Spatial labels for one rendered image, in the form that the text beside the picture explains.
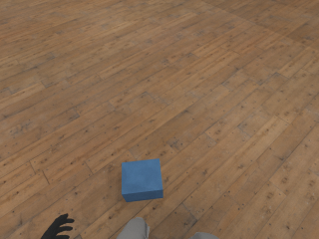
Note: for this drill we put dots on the carton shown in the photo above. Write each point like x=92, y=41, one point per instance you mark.
x=141, y=180

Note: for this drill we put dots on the left robot hand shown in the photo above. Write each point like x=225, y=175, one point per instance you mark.
x=55, y=228

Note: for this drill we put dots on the robot left thigh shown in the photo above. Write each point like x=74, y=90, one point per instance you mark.
x=135, y=229

